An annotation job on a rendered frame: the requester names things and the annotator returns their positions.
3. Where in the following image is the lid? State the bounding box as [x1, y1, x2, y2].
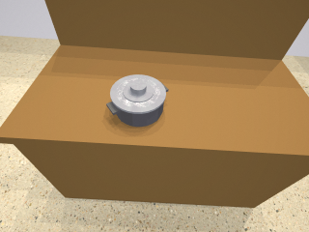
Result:
[110, 74, 166, 114]

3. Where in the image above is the table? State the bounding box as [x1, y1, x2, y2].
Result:
[0, 0, 309, 208]

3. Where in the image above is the pot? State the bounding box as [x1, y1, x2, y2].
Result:
[106, 84, 169, 127]

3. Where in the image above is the knob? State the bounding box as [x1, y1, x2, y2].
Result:
[130, 79, 147, 95]

